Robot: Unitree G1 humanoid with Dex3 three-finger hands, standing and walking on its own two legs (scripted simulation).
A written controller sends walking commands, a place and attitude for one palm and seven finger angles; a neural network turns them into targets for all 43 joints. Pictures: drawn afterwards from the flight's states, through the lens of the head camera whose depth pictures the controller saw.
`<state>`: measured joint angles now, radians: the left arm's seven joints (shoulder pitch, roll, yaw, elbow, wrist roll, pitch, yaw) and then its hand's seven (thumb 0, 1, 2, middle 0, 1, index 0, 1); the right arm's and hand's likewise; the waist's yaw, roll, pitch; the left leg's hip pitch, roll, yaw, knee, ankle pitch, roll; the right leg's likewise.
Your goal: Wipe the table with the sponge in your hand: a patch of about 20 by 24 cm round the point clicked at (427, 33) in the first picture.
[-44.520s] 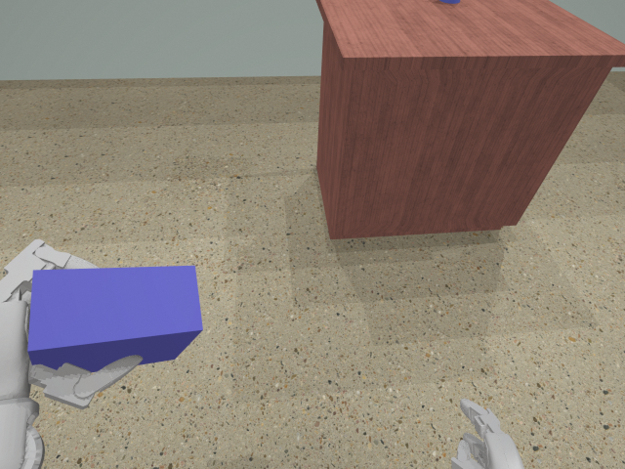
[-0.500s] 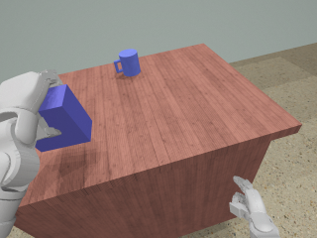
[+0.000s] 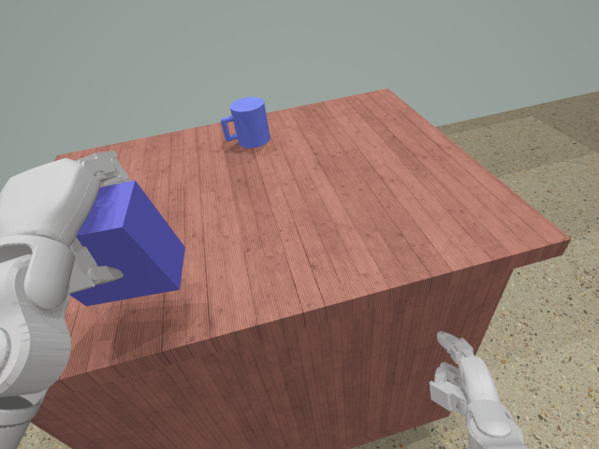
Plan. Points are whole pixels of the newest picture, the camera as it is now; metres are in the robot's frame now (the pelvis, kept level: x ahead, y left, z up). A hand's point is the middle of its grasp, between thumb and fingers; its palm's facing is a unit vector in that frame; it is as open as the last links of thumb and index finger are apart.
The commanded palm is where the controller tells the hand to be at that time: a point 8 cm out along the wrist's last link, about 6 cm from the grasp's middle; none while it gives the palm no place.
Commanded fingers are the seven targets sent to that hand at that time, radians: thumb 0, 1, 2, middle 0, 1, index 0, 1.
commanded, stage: bring the sponge back beside the body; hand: left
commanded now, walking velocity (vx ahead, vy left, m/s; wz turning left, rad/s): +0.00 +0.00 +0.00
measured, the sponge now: (119, 258) +0.24 +0.28 +0.18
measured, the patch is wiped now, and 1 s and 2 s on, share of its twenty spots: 1.00 1.00 1.00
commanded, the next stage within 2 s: step back with the hand held close in 1.00 s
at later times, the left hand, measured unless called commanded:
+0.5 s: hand (81, 250) +0.20 +0.26 +0.24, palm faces +0.31 -0.10 -0.95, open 10.6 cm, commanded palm +0.14 +0.28 +0.31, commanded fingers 0.00 0.10 1.30 -1.20 -1.60 -1.20 -1.60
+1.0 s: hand (54, 249) +0.19 +0.28 +0.25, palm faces +0.37 -0.10 -0.93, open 10.6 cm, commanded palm +0.13 +0.29 +0.31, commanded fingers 0.00 0.10 1.30 -1.20 -1.60 -1.20 -1.60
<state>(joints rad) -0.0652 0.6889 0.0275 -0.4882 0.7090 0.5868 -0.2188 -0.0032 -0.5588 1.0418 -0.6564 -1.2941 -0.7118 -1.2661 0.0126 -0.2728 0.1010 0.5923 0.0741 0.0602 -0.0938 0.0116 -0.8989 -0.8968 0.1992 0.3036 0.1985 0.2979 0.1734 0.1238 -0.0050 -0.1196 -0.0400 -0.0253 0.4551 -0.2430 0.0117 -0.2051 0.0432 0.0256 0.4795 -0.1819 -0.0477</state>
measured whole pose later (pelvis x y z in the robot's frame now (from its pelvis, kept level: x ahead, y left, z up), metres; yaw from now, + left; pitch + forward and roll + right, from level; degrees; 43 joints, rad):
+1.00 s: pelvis -0.01 +0.01 +0.00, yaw -1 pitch -8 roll +1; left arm 0.05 0.71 0.10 -0.57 0.67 0.55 -0.16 0.00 -0.56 1.04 -0.66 -1.29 -0.71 -1.27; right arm 0.01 -0.27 0.10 0.59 0.07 0.05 -0.11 0.01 -0.90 -0.90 0.20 0.30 0.21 0.30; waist 0.18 0.12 0.00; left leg -0.11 -0.04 -0.01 0.50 -0.25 0.02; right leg -0.19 0.05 0.04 0.50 -0.18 -0.04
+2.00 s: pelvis -0.08 +0.00 -0.01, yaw +0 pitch +0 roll -3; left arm 0.00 0.48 0.55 -0.62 -0.05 -0.17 0.16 -0.01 -0.58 1.05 -0.67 -1.30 -0.72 -1.27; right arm 0.16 -0.19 0.05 0.62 0.02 -0.07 -0.04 0.01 -0.90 -0.90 0.20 0.30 0.21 0.30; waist 0.07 0.07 0.00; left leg -0.43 0.08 -0.02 0.66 -0.23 -0.01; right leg -0.28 0.06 -0.03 0.54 -0.24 0.00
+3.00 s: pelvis -0.43 -0.07 -0.02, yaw +1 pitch -2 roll -2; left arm 0.07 0.45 0.51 -0.51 -0.07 -0.13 0.10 0.00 -0.58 1.06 -0.66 -1.31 -0.72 -1.29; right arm 0.29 -0.26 0.01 0.68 0.04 -0.05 -0.03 0.01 -0.90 -0.90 0.20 0.30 0.21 0.30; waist -0.02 0.09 -0.03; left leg -0.59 0.07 -0.06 1.20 -0.37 0.01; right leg -0.33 0.03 -0.10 0.67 -0.30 -0.05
